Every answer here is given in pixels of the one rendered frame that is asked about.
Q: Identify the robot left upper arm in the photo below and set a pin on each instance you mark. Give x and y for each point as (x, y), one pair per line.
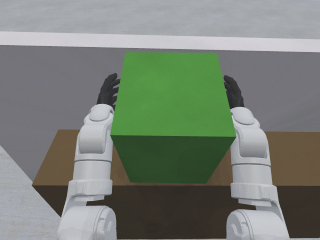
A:
(96, 222)

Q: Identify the robot right upper arm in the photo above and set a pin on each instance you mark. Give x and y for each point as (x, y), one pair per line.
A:
(244, 224)

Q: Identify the left robot hand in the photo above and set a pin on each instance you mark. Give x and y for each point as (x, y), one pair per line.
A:
(107, 91)

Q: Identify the pedestal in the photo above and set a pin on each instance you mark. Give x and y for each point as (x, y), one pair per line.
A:
(146, 210)

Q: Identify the robot left forearm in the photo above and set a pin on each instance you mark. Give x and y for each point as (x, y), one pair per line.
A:
(93, 157)

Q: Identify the robot right forearm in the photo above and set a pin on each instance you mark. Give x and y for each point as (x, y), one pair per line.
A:
(250, 160)

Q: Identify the carton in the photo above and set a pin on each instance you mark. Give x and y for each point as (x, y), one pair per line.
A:
(172, 121)

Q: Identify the right robot hand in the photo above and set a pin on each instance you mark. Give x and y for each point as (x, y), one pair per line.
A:
(233, 93)

